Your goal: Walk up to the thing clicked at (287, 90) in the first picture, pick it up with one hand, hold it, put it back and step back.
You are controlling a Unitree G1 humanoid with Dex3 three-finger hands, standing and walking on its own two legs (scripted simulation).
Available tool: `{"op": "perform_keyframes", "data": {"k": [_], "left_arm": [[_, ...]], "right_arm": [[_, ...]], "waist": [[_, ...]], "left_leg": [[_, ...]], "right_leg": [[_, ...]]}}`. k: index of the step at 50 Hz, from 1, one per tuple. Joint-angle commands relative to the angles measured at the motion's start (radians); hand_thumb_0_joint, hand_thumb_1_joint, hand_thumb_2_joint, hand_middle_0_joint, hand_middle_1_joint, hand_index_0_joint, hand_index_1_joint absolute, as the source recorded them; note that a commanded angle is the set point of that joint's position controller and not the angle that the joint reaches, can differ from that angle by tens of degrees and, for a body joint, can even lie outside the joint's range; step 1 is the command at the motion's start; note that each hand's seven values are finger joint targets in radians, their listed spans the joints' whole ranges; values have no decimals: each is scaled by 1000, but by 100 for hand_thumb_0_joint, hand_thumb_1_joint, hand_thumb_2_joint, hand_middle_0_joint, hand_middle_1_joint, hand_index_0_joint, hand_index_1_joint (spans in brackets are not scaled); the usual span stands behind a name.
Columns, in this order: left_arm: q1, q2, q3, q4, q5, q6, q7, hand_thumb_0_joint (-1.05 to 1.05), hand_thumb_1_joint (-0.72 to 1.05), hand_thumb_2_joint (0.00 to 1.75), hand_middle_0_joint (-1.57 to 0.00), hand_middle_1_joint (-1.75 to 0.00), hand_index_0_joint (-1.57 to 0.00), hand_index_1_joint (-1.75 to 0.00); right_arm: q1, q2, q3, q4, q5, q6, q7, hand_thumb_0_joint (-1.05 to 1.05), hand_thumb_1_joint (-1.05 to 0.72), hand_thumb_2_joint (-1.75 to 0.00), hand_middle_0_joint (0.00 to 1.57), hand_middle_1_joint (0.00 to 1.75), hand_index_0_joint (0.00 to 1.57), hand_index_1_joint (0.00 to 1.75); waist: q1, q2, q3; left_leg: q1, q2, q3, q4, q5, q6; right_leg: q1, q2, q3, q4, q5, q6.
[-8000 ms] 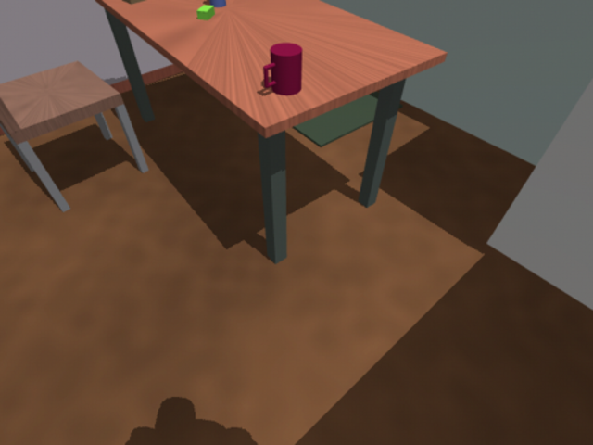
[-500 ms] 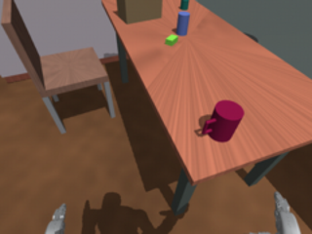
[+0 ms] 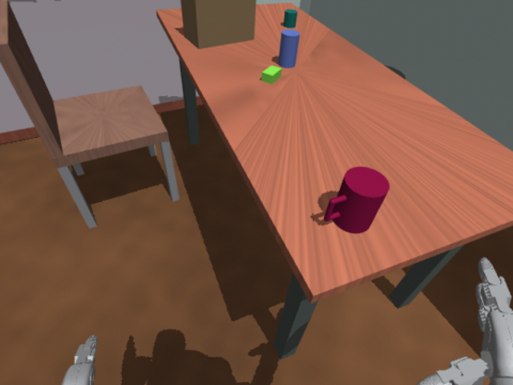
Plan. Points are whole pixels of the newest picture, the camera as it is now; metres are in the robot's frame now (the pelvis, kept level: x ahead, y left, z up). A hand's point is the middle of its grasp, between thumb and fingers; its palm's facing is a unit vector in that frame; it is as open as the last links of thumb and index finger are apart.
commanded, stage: rise first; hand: right
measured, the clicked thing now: (351, 202) +0.46 -0.21 +0.02
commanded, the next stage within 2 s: go down in 0.80 s
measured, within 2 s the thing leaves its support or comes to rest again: neither
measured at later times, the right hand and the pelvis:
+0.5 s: hand (485, 333) +0.17 -0.27 +0.11, palm faces +0.36 +0.84 -0.41, open 17.5 cm; pelvis -0.02 +0.00 +0.00, yaw +0 degrees
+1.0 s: hand (500, 319) +0.17 -0.27 +0.14, palm faces +0.38 +0.82 -0.43, open 17.4 cm; pelvis -0.01 -0.01 +0.00, yaw +0 degrees
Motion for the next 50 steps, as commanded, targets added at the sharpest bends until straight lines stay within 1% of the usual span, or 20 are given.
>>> {"op": "perform_keyframes", "data": {"k": [1,3,5,6,9,11,13,17,24,27,31,33,36,39,42,44,46,47,48,50], "left_arm": [[-45,84,14,-124,-2,-52,-4,0,-56,4,-6,-5,-5,-5],[-50,119,52,-116,-5,-55,-1,0,-56,4,-6,-5,-5,-5],[-68,124,48,-114,-6,-56,-6,0,-56,4,-6,-5,-5,-5],[-78,105,33,-103,-5,-58,-11,0,-56,4,-6,-5,-5,-5],[-116,143,68,-128,-2,-73,-3,0,-57,5,-6,-5,-5,-6],[-117,108,29,-148,-1,-79,-6,0,-57,4,-6,-5,-5,-5],[-105,152,81,-135,-1,-82,0,0,-56,4,-6,-5,-5,-5],[-81,93,41,-93,-1,-86,-10,0,-56,5,-6,-5,-5,-6],[-96,154,99,-106,1,-100,-7,0,-56,5,-5,-5,-5,-5],[-125,91,36,-121,1,-107,-16,0,-57,6,-5,-5,-5,-6],[-117,105,60,-66,1,-101,-15,0,-57,7,-6,-5,-5,-6],[-132,150,103,-76,1,-103,-11,0,-56,6,-6,-5,-5,-6],[-130,99,55,-77,-1,-104,-18,0,-57,7,-6,-5,-5,-6],[-139,143,91,-115,0,-108,-12,0,-57,8,-6,-6,-5,-6],[-87,88,56,-73,-3,-102,-21,0,-58,9,-6,-6,-5,-7],[-78,134,115,-62,-3,-99,-15,0,-57,9,-6,-6,-5,-7],[-85,128,101,-63,-5,-100,-21,0,-50,1,-6,-6,-7,-4],[-107,84,64,-83,22,-106,-34,0,-54,4,-5,-5,-5,-5],[-119,99,81,-88,17,-108,-31,0,-54,4,-5,-5,-5,-5],[-118,111,85,-98,19,-107,-24,0,-55,5,-5,-5,-5,-5]], "right_arm": [[-25,-177,-121,-256,2,-84,-9,0,57,-3,4,5,4,5],[-23,-184,-127,-265,4,-89,-5,0,57,-3,4,5,5,5],[-56,-200,-147,-287,6,-97,-2,0,57,-3,4,5,5,5],[-41,-179,-126,-302,5,-104,2,0,56,-3,4,5,5,5],[-70,-204,-156,-335,7,-118,-1,0,56,-3,5,5,5,5],[-58,-199,-153,-342,7,-126,0,0,55,-3,5,5,5,5],[-61,-226,-184,-341,10,-141,-3,0,55,-3,5,5,5,5],[-30,-197,-171,-335,8,-159,5,0,56,-3,5,5,5,5],[-48,-214,-191,-366,11,-187,7,0,57,-4,5,6,5,6],[-51,-210,-190,-402,7,-204,8,0,56,-4,5,6,5,6],[-30,-213,-199,-393,9,-206,8,0,55,-4,5,6,5,6],[-35,-226,-214,-416,12,-209,7,0,54,-5,5,6,5,6],[-30,-216,-207,-431,12,-217,10,0,54,-5,5,6,5,6],[-62,-227,-217,-445,12,-224,10,0,53,-5,5,6,5,6],[-26,-213,-213,-443,13,-229,13,0,53,-6,5,6,5,6],[-38,-234,-237,-428,14,-225,14,0,52,-6,5,6,5,6],[-20,-207,-218,-411,17,-221,19,0,47,-6,4,6,4,6],[-19,-110,-177,-452,0,-264,33,0,53,-6,3,6,4,6],[-15,-152,-226,-426,5,-281,34,0,51,-6,3,6,4,6],[-41,-193,-262,-394,12,-290,40,0,51,-6,3,6,5,6]], "waist": [[-15,-13,-59],[-1,2,-59],[1,-7,-54],[-1,-32,-41],[10,2,-64],[0,15,-48],[-4,9,-40],[-16,-11,-23],[-4,10,-47],[-23,-3,-64],[-22,-13,-50],[-18,-16,-57],[-22,-2,-63],[-10,11,-60],[-24,-13,-42],[-6,1,-49],[-8,-17,-26],[19,37,-76],[0,41,-88],[3,57,-99]], "left_leg": [[-53,-9,35,-70,172,8],[-64,-8,35,-76,178,4],[-69,-8,35,-75,178,4],[-76,-8,32,-74,172,6],[-75,-4,30,-84,158,2],[-75,-4,29,-92,128,2],[-79,-4,30,-97,92,6],[-86,-5,31,-94,74,12],[-89,-10,33,-97,47,14],[-63,-13,37,-88,71,16],[-67,-12,36,-86,95,14],[-70,-12,34,-84,98,14],[-57,-11,35,-86,115,13],[-68,-13,34,-91,85,12],[-61,-13,38,-86,95,14],[-70,-13,38,-86,102,10],[-77,-18,41,-85,83,13],[-102,-34,38,-57,106,3],[-91,-31,39,-51,122,1],[-88,-26,34,-48,145,-2]], "right_leg": [[48,29,-50,-47,151,-36],[54,29,-53,-49,149,-38],[51,27,-48,-52,148,-38],[52,27,-50,-53,142,-36],[62,31,-47,-49,120,-40],[50,34,-49,-52,99,-41],[51,36,-47,-57,73,-39],[41,34,-49,-61,63,-38],[53,30,-45,-69,41,-38],[49,28,-41,-64,70,-37],[40,29,-41,-60,89,-37],[50,30,-42,-59,89,-36],[48,31,-42,-53,111,-37],[58,30,-44,-61,80,-37],[43,32,-44,-61,91,-36],[50,31,-42,-57,94,-39],[45,27,-42,-68,71,-37],[60,25,-25,-41,80,-33],[54,27,-23,-34,98,-34],[57,31,-21,-25,118,-36]]}}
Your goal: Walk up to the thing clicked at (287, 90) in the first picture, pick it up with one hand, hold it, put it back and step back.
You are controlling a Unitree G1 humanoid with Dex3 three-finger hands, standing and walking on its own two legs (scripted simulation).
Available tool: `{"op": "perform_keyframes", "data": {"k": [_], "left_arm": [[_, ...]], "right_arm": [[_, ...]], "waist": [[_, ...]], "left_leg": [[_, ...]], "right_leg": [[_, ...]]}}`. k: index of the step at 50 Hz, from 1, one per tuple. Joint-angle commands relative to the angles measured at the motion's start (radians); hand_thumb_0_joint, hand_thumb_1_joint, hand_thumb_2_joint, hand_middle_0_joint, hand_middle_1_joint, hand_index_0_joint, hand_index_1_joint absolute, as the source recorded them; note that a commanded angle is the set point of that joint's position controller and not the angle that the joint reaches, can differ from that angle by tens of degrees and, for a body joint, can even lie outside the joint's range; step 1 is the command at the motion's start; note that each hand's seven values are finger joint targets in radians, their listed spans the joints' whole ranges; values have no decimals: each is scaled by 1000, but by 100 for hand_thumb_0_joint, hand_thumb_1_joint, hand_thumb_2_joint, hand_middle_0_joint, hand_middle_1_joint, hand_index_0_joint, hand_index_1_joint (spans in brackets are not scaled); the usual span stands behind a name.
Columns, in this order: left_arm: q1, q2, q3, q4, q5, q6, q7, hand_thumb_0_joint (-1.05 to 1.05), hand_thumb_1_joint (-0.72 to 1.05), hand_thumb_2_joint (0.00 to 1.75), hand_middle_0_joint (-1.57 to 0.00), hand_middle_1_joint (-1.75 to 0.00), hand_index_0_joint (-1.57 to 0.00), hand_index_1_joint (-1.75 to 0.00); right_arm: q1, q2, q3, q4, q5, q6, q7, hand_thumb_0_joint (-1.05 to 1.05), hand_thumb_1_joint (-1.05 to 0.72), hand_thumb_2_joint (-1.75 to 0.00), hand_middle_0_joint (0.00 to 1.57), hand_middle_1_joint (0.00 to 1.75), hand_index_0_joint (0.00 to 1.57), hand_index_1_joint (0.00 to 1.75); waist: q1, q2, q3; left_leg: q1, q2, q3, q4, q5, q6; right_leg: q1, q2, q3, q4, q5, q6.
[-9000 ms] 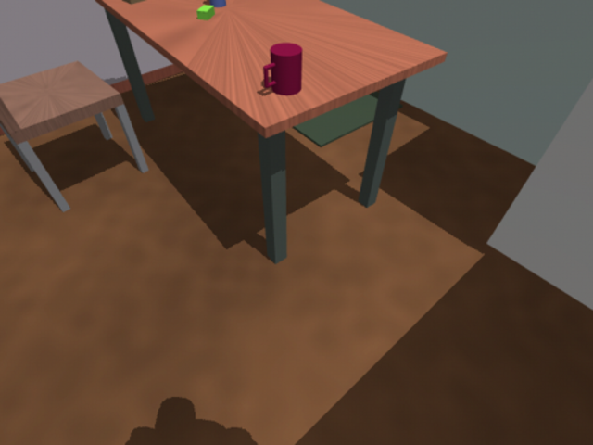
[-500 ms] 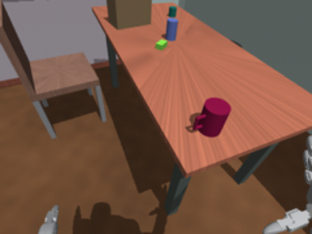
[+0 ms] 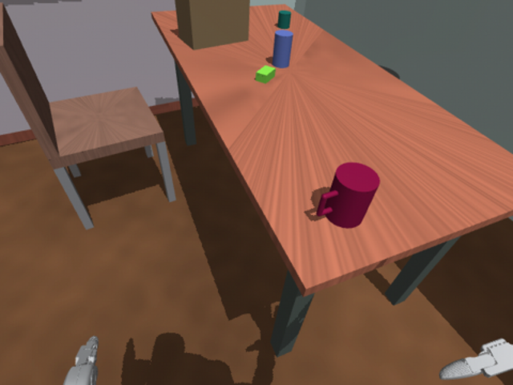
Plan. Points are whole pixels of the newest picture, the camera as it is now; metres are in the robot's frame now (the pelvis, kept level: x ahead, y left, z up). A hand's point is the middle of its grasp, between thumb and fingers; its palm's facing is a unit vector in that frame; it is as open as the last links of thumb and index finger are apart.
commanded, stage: go down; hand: right
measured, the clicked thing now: (343, 198) +0.47 -0.20 +0.02
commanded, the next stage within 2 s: none
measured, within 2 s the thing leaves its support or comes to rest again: neither
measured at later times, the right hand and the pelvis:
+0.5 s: hand (501, 249) +0.26 -0.33 +0.14, palm faces +0.33 +0.92 -0.22, open 17.5 cm; pelvis +0.01 +0.00 +0.00, yaw -1 degrees
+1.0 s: hand (509, 226) +0.30 -0.36 +0.14, palm faces +0.21 +0.98 -0.02, open 17.6 cm; pelvis +0.01 +0.00 +0.00, yaw -1 degrees
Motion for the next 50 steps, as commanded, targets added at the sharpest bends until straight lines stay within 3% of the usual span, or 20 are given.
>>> {"op": "perform_keyframes", "data": {"k": [1,4,9,10,13,17,20,23,24,26,30,32,34,38,39,42,45,46,48,50], "left_arm": [[-113,179,76,-192,11,-51,14,0,-55,5,-5,-5,-5,-5],[-116,204,109,-157,16,-41,25,0,-55,5,-5,-5,-5,-5],[-140,71,-6,-67,3,-33,22,0,-55,5,-5,-4,-5,-5],[-167,99,7,-104,2,-35,30,0,-55,5,-5,-4,-5,-5],[-184,89,-35,-87,-6,-30,47,0,-55,4,-5,-4,-5,-5],[-170,213,41,-114,-9,-40,94,0,-54,4,-5,-5,-5,-4],[-131,190,6,-108,-16,-46,117,0,-54,3,-5,-4,-5,-4],[-106,112,-82,-75,-28,-51,122,0,-55,4,-5,-4,-5,-4],[-119,141,-61,-72,-28,-57,128,0,-54,4,-5,-4,-5,-4],[-114,138,-88,-43,-28,-65,133,0,-55,4,-5,-4,-5,-4],[-181,161,-101,-11,-25,-74,141,0,-55,4,-5,-5,-5,-5],[-182,195,-89,-47,-19,-82,148,0,-56,5,-5,-5,-5,-5],[-174,186,-109,-99,-15,-88,149,0,-55,5,-5,-5,-5,-5],[-121,236,-70,-174,-17,-92,169,0,-56,5,-5,-5,-5,-5],[-100,227,-75,-143,-20,-89,169,0,-56,6,-5,-5,-5,-5],[-41,190,-89,-58,-25,-82,174,0,-56,6,-5,-5,-5,-5],[-99,135,-159,-41,-24,-89,174,0,-56,6,-5,-5,-5,-5],[-117,149,-147,-47,-23,-96,178,0,-56,6,-5,-5,-5,-5],[-131,149,-159,-25,-20,-108,183,0,-56,5,-5,-5,-5,-5],[-145,203,-135,-81,-17,-123,197,0,-55,5,-5,-5,-5,-5]], "right_arm": [[-119,-217,-173,-148,12,-91,-7,0,51,-6,4,6,5,6],[-139,-225,-182,-146,24,-94,1,0,50,-6,4,6,5,6],[-204,-236,-186,-75,55,-73,51,0,55,-6,3,6,4,6],[-248,-242,-185,-71,66,-66,66,0,56,-6,2,6,4,6],[-335,-266,-199,9,104,-38,117,0,55,-6,2,6,4,6],[-504,-391,-274,148,163,5,192,0,54,-6,3,5,4,5],[-602,-431,-287,263,201,35,264,0,52,-5,3,5,4,5],[-676,-476,-296,342,230,75,336,0,52,-5,3,5,4,5],[-706,-484,-287,360,237,87,360,0,54,-5,4,5,4,5],[-735,-498,-281,429,253,119,404,0,54,-5,3,5,4,5],[-803,-555,-287,477,265,154,466,0,56,-6,3,6,4,6],[-810,-575,-298,489,264,162,477,0,56,-6,3,6,4,6],[-803,-585,-317,471,266,157,480,0,56,-6,3,6,4,6],[-884,-623,-353,506,291,159,480,0,55,-6,3,6,4,6],[-882,-634,-366,524,300,164,482,0,55,-6,3,5,4,5],[-883,-612,-324,628,296,199,511,0,52,-6,4,5,4,5],[-1005,-662,-317,590,289,223,541,0,58,-6,3,6,4,6],[-1058,-666,-304,593,292,228,555,0,58,-6,3,6,4,6],[-1094,-683,-301,621,292,235,572,0,56,-6,3,6,4,6],[-1138,-730,-323,667,293,240,584,0,56,-6,3,6,4,6]], "waist": [[16,52,-114],[17,-1,-116],[8,-50,-74],[28,-35,-83],[24,-13,-97],[52,40,-156],[53,35,-176],[36,-29,-191],[42,-42,-201],[43,-41,-214],[17,-113,-223],[17,-66,-252],[2,-32,-288],[32,12,-338],[20,-14,-312],[37,-65,-238],[39,-141,-223],[61,-147,-227],[69,-135,-240],[78,-90,-279]], "left_leg": [[-76,-34,33,-58,127,6],[-83,-27,23,-54,130,9],[-101,-25,18,-60,120,9],[-107,-27,17,-64,119,6],[-104,-24,15,-64,129,2],[-101,-8,-1,-74,141,-10],[-107,-7,1,-62,167,-9],[-113,-4,6,-43,192,-2],[-117,-4,4,-40,204,0],[-119,-8,18,-28,249,1],[-131,-24,33,-9,208,23],[-118,-31,38,-9,204,23],[-85,-32,39,-7,227,21],[-78,-33,34,-3,259,14],[-88,-33,35,-6,236,17],[-139,-26,26,-10,217,19],[-170,-27,18,-9,189,27],[-181,-30,18,-10,169,28],[-188,-34,19,-7,155,28],[-186,-37,23,1,159,24]], "right_leg": [[73,24,-17,-42,102,-26],[76,31,-22,-39,97,-23],[32,33,-22,-32,73,-25],[36,31,-20,-31,66,-26],[36,31,-17,-27,69,-29],[62,33,-6,-16,75,-33],[74,30,3,-11,99,-36],[68,35,5,-11,125,-36],[74,33,5,-9,137,-35],[68,34,6,-2,167,-40],[40,16,15,-7,171,-26],[39,10,20,1,181,-28],[54,14,16,15,207,-30],[81,16,13,30,223,-37],[61,15,13,23,203,-35],[32,18,7,18,171,-37],[7,16,5,19,143,-34],[5,11,9,18,120,-33],[-4,8,15,20,97,-33],[12,5,21,31,96,-35]]}}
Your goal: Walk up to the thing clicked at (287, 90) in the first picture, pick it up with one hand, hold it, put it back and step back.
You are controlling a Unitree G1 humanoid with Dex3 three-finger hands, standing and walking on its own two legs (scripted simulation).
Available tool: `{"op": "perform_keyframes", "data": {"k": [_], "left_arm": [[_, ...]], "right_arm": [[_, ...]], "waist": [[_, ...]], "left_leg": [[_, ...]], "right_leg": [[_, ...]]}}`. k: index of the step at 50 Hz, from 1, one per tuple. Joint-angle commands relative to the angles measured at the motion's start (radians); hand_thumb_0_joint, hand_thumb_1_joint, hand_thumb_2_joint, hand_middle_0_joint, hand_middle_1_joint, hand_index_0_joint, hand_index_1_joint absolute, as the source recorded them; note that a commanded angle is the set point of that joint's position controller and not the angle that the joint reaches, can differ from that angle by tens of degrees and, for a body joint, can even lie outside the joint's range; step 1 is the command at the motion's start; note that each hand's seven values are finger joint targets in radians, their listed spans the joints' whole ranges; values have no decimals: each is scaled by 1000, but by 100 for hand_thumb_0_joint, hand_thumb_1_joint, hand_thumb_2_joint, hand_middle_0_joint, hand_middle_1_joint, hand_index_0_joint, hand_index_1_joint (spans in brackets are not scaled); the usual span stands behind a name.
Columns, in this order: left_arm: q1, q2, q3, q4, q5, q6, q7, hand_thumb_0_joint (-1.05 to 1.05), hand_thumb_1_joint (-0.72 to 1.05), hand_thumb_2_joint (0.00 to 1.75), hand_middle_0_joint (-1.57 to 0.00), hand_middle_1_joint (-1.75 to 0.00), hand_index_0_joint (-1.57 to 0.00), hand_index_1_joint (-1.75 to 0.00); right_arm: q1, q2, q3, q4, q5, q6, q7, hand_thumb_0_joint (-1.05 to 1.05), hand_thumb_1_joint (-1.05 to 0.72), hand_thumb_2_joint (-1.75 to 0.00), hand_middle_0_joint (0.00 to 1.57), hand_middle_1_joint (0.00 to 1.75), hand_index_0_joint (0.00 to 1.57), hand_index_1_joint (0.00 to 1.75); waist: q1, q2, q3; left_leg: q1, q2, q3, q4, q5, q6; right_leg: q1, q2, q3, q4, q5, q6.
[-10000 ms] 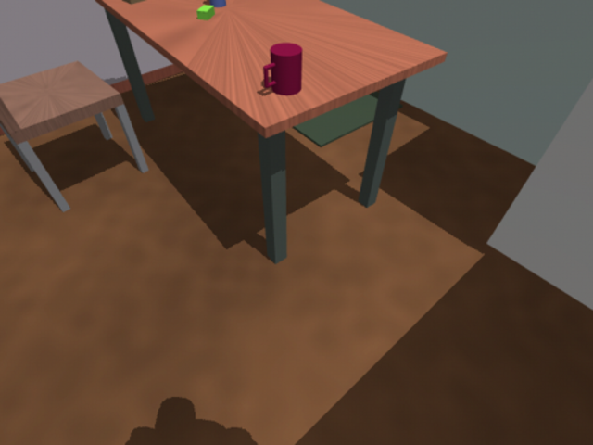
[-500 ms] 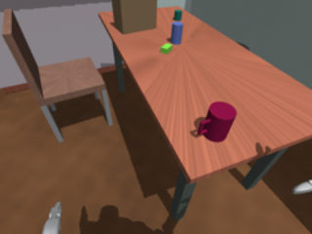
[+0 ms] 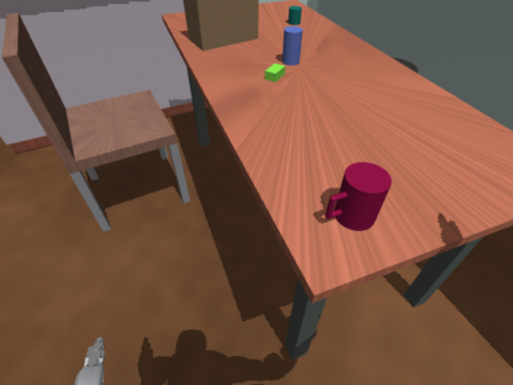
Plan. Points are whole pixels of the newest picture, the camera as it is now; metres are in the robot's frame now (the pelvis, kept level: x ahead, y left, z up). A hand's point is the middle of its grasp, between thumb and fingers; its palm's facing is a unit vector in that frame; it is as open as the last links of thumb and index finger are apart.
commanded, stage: go down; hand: right
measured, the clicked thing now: (353, 199) +0.47 -0.19 +0.02
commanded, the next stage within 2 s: approach in 1.90 s
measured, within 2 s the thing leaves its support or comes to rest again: neither
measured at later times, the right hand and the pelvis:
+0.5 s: hand out of the picture +0.34 -0.38 +0.15, palm faces +0.20 +0.98 +0.01, open 17.4 cm; pelvis +0.01 +0.00 -0.01, yaw +0 degrees
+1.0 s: hand out of the picture +0.36 -0.40 +0.16, palm faces +0.21 +0.98 +0.01, open 17.3 cm; pelvis +0.01 -0.01 -0.01, yaw +1 degrees
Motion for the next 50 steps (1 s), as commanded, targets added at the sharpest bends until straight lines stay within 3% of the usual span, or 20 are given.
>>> {"op": "perform_keyframes", "data": {"k": [1,4,7,9,10,12,15,20,22,24,27,30,31,32,37,41,44,46,49,50], "left_arm": [[-98,180,50,-172,10,-68,29,0,-55,5,-5,-5,-5,-5],[-41,203,69,-177,10,-68,42,0,-55,5,-5,-5,-5,-5],[-5,186,58,-172,16,-66,37,0,-56,5,-5,-5,-5,-6],[-12,152,34,-154,19,-63,30,0,-56,6,-5,-5,-5,-5],[-25,140,22,-157,19,-65,29,0,-56,6,-5,-5,-5,-6],[-72,164,36,-190,20,-71,29,0,-56,6,-5,-5,-5,-6],[-124,138,-5,-195,18,-74,30,0,-56,7,-5,-6,-5,-6],[-116,216,41,-222,21,-80,50,0,-57,7,-6,-6,-5,-6],[-19,154,1,-119,21,-69,44,0,-57,7,-6,-6,-5,-6],[-38,203,50,-167,21,-74,47,0,-57,7,-6,-6,-5,-6],[6,165,31,-137,20,-65,40,0,-57,7,-6,-5,-5,-6],[-3,137,8,-170,19,-71,33,0,-57,7,-6,-6,-5,-6],[-31,156,25,-187,17,-73,34,0,-57,7,-6,-5,-5,-6],[-21,177,47,-167,18,-72,38,0,-57,7,-6,-5,-5,-6],[-91,188,41,-208,21,-83,37,0,-57,7,-6,-5,-5,-6],[-40,176,21,-203,23,-77,39,0,-56,7,-5,-6,-5,-6],[-21,213,60,-233,23,-76,40,0,-56,6,-6,-6,-5,-6],[-8,161,16,-225,21,-71,33,0,-56,7,-5,-6,-5,-6],[9,133,-1,-163,21,-71,27,0,-56,6,-5,-6,-5,-6],[-1,149,13,-185,23,-73,28,0,-56,6,-5,-5,-5,-6]], "right_arm": [[-433,-433,-82,-169,28,-47,33,0,55,-6,3,6,4,6],[-403,-428,-81,-39,35,-29,50,0,53,-5,4,5,4,5],[-410,-482,-104,-6,11,-37,39,0,53,-5,4,5,5,5],[-413,-508,-113,16,-4,-42,29,0,54,-5,4,5,5,5],[-415,-494,-99,41,-5,-44,32,0,57,-5,4,5,4,5],[-432,-509,-109,37,-4,-63,33,0,54,-5,4,5,5,5],[-472,-540,-118,42,-3,-82,39,0,54,-6,4,5,4,5],[-533,-607,-125,22,-11,-100,50,0,51,-6,5,5,5,5],[-483,-534,-81,111,-12,-84,59,0,49,-7,5,5,5,5],[-508,-590,-119,85,-6,-90,58,0,49,-7,5,5,5,5],[-501,-587,-106,80,-24,-77,58,0,50,-7,5,5,5,5],[-503,-545,-91,91,-12,-73,66,0,50,-7,4,5,5,5],[-511,-557,-100,82,-12,-74,63,0,50,-7,5,5,5,5],[-503,-554,-88,105,-16,-70,66,0,50,-6,5,5,5,5],[-581,-591,-105,69,-18,-83,60,0,52,-6,5,5,5,5],[-564,-612,-117,123,-28,-82,52,0,52,-7,4,5,5,5],[-588,-648,-129,88,-34,-85,42,0,50,-6,5,5,5,5],[-580,-621,-114,106,-34,-74,46,0,50,-6,5,5,5,5],[-554,-613,-101,164,-43,-63,52,0,51,-6,5,5,5,5],[-560,-615,-103,170,-38,-62,56,0,51,-6,5,5,5,5]], "waist": [[43,-135,-222],[42,-96,-238],[24,-104,-223],[7,-117,-219],[15,-108,-212],[13,-99,-230],[4,-104,-265],[25,-154,-363],[39,-157,-297],[50,-152,-317],[41,-174,-272],[57,-171,-286],[46,-151,-281],[58,-134,-292],[43,-162,-331],[41,-150,-360],[47,-167,-366],[46,-184,-336],[46,-195,-264],[55,-186,-286]], "left_leg": [[-68,-28,7,-44,201,22],[-73,-24,7,-37,226,15],[-78,-21,8,-32,220,18],[-76,-19,1,-26,220,19],[-88,-23,3,-25,206,20],[-85,-23,0,-18,201,21],[-61,-14,-12,-5,244,16],[-80,-23,-6,17,294,20],[-121,-27,-1,15,286,17],[-118,-30,5,13,278,20],[-127,-27,-1,8,271,21],[-138,-34,5,13,279,22],[-134,-31,6,17,299,19],[-145,-30,2,24,317,16],[-140,-28,1,30,275,22],[-137,-37,11,42,268,25],[-140,-35,9,42,280,25],[-158,-36,8,36,262,28],[-174,-35,2,29,229,30],[-172,-38,9,33,228,29]], "right_leg": [[162,15,5,-54,157,-32],[169,21,4,-32,186,-36],[124,23,5,-25,186,-36],[89,28,0,-19,182,-36],[83,25,1,-19,168,-36],[78,22,4,-14,161,-38],[63,31,1,6,197,-43],[151,24,6,37,288,-38],[136,26,7,36,289,-41],[136,18,10,36,281,-40],[111,26,1,32,254,-39],[127,16,9,43,286,-37],[122,18,8,47,303,-40],[125,19,7,55,320,-43],[124,15,13,65,285,-39],[129,8,21,72,321,-31],[133,10,15,75,323,-31],[126,8,13,72,319,-29],[66,10,8,62,248,-28],[73,2,15,60,255,-26]]}}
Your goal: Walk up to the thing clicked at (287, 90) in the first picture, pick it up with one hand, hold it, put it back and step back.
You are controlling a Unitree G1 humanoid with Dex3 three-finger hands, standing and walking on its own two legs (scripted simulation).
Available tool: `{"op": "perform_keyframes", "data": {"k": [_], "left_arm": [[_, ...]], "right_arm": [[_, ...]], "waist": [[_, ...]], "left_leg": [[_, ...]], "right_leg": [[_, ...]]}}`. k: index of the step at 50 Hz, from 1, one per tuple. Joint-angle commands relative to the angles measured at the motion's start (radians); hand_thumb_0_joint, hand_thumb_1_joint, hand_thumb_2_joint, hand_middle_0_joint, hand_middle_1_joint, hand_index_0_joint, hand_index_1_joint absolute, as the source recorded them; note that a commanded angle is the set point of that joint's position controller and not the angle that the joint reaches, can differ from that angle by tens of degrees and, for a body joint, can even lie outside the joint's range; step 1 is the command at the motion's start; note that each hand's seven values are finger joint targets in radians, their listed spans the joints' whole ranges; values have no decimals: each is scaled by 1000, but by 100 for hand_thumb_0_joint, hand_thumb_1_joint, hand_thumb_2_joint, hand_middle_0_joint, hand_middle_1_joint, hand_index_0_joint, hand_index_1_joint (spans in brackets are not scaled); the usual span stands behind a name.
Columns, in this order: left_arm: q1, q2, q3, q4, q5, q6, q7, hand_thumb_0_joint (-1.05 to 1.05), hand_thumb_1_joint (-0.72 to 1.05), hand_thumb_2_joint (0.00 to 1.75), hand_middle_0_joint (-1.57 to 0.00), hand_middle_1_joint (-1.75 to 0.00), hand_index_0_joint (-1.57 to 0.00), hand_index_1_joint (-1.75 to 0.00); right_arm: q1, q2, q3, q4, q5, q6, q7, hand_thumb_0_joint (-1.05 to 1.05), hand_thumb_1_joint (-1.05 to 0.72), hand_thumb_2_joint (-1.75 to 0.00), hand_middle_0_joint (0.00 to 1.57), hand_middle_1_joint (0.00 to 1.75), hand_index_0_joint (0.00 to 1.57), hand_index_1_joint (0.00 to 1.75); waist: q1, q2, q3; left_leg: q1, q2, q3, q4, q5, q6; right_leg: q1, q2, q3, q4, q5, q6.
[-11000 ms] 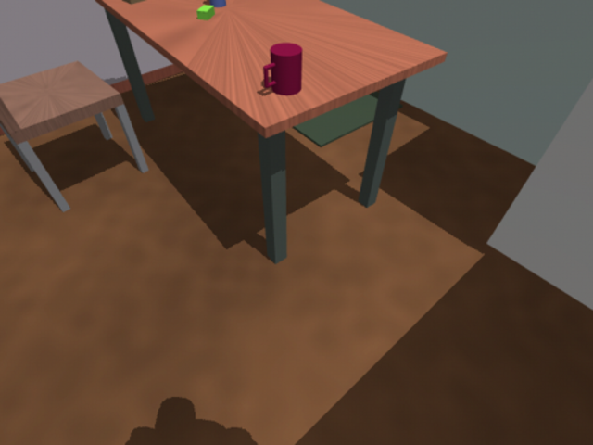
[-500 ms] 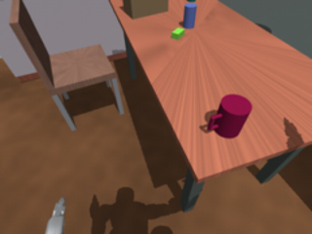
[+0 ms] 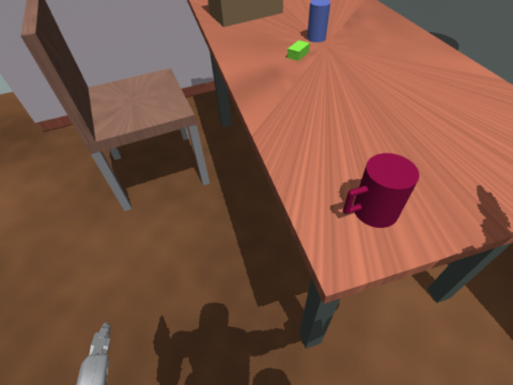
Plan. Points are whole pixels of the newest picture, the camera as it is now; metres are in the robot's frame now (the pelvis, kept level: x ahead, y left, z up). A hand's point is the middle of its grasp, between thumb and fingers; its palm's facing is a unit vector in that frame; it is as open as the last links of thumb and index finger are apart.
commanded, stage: go down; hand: right
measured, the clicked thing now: (375, 194) +0.45 -0.19 +0.03
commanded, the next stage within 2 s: approach in 0.90 s
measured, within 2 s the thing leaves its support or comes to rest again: neither
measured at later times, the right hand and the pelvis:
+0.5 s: hand out of the picture +0.36 -0.40 +0.17, palm faces +0.24 +0.97 +0.01, open 17.5 cm; pelvis -0.01 +0.00 +0.00, yaw +0 degrees
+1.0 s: hand out of the picture +0.36 -0.41 +0.16, palm faces +0.23 +0.97 +0.01, open 17.6 cm; pelvis -0.01 -0.01 -0.01, yaw +0 degrees
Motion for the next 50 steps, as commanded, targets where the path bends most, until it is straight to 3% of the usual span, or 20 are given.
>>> {"op": "perform_keyframes", "data": {"k": [1,5,6,10,12,14,16,17,21,22,26,31,33,35,37,40,44,47,49,50], "left_arm": [[-68,155,54,-141,4,-46,9,0,-56,6,-5,-5,-5,-6],[-77,174,56,-170,7,-54,13,0,-56,6,-5,-6,-5,-6],[-71,199,84,-153,6,-54,15,0,-56,6,-5,-5,-5,-6],[-64,147,30,-150,8,-57,11,0,-55,6,-5,-5,-5,-5],[-30,147,30,-127,9,-53,12,0,-56,6,-5,-5,-5,-6],[-23,194,70,-147,13,-55,17,0,-56,6,-5,-5,-5,-6],[-9,173,45,-139,16,-53,11,0,-57,7,-5,-5,-4,-6],[-18,190,70,-137,12,-53,12,0,-56,6,-5,-5,-5,-6],[-64,140,24,-160,12,-59,4,0,-56,6,-5,-5,-5,-6],[-55,152,32,-160,14,-60,7,0,-56,7,-5,-5,-5,-6],[-90,184,49,-213,11,-61,7,0,-56,6,-5,-5,-4,-6],[-23,166,43,-194,7,-55,4,0,-56,6,-5,-5,-5,-5],[-14,155,36,-176,7,-50,0,0,-56,6,-5,-5,-4,-6],[-1,175,57,-177,7,-47,0,0,-56,7,-5,-5,-4,-5],[-5,157,45,-178,8,-46,-4,0,-56,7,-5,-5,-4,-5],[-47,161,44,-190,7,-49,-3,0,-56,7,-5,-5,-4,-5],[-58,154,28,-190,5,-53,-3,0,-56,7,-5,-5,-4,-6],[-24,155,34,-123,7,-48,-1,0,-57,7,-5,-5,-4,-6],[-39,183,54,-174,10,-54,2,0,-57,7,-5,-5,-4,-6],[-54,187,54,-186,11,-54,2,0,-59,7,-5,-3,-3,-5]], "right_arm": [[-331,-427,-55,-196,15,-49,2,0,52,-6,5,5,5,5],[-398,-446,-54,-199,15,-56,5,0,53,-6,5,5,5,5],[-369,-451,-62,-158,9,-50,1,0,52,-6,5,5,5,5],[-410,-446,-47,-128,6,-59,-1,0,54,-6,5,5,5,5],[-396,-463,-48,-100,-6,-57,-3,0,55,-6,5,5,5,5],[-428,-491,-47,-116,-13,-61,-3,0,53,-6,5,5,5,5],[-450,-488,-40,-120,-18,-60,-4,0,52,-6,5,5,5,5],[-441,-498,-53,-105,-14,-58,-6,0,53,-5,5,5,5,5],[-473,-484,-36,-99,-27,-63,-12,0,54,-5,5,5,5,5],[-489,-482,-29,-78,-28,-63,-12,0,55,-6,5,5,5,5],[-475,-494,-27,-71,-32,-61,-11,0,55,-5,5,5,5,5],[-475,-512,-44,-82,-31,-60,-19,0,56,-5,5,5,5,5],[-431,-487,-35,-28,-28,-51,-17,0,56,-5,5,5,5,5],[-456,-511,-45,-40,-33,-54,-20,0,58,-5,4,5,5,5],[-442,-487,-30,-61,-38,-53,-20,0,57,-5,4,5,5,5],[-465,-512,-44,-84,-37,-64,-20,0,57,-6,4,5,5,5],[-495,-471,-16,-116,-21,-74,-6,0,57,-6,4,5,5,5],[-423,-439,-6,-45,-14,-62,2,0,57,-6,4,5,5,5],[-467,-456,-10,-94,-15,-68,-1,0,55,-6,5,5,5,5],[-489,-486,-26,-137,-20,-72,-9,0,61,-6,2,6,4,6]], "waist": [[-11,-204,-251],[6,-182,-299],[3,-172,-304],[4,-178,-283],[7,-179,-292],[23,-216,-328],[17,-238,-313],[13,-233,-300],[8,-223,-295],[22,-209,-298],[11,-205,-328],[16,-189,-321],[11,-182,-295],[13,-189,-294],[7,-202,-309],[11,-209,-314],[20,-236,-334],[22,-217,-311],[34,-231,-366],[14,-253,-382]], "left_leg": [[-9,-21,11,-45,266,40],[-8,-23,8,-34,296,36],[-9,-23,9,-30,296,36],[-29,-24,12,-31,247,37],[-35,-25,12,-24,261,36],[-57,-28,13,-23,261,37],[-65,-31,16,-24,255,39],[-64,-29,17,-25,244,40],[-42,-24,7,-24,249,41],[-46,-27,8,-24,242,40],[-40,-29,16,-15,250,40],[-21,-22,6,-22,253,36],[-36,-26,13,-17,266,37],[-39,-27,13,-15,266,39],[-40,-26,10,-11,277,39],[-38,-23,7,-7,282,38],[-78,-30,13,-2,251,40],[-98,-34,21,-2,243,40],[-94,-34,21,1,259,41],[-85,-34,22,3,262,44]], "right_leg": [[224,21,14,-62,303,-19],[254,22,17,-40,330,-22],[257,22,18,-41,334,-24],[235,18,22,-43,279,-21],[232,19,22,-39,302,-20],[287,14,25,-30,348,-11],[282,11,29,-28,369,-5],[271,12,28,-32,352,-7],[223,20,19,-33,284,-16],[218,17,22,-32,274,-15],[241,14,28,-28,314,-12],[209,28,14,-31,253,-24],[207,24,19,-28,297,-20],[206,20,22,-28,301,-18],[225,21,17,-22,319,-18],[219,23,18,-12,316,-20],[262,12,29,-11,341,-10],[255,10,35,-14,357,-8],[291,8,35,-8,386,-6],[304,7,35,-5,413,-2]]}}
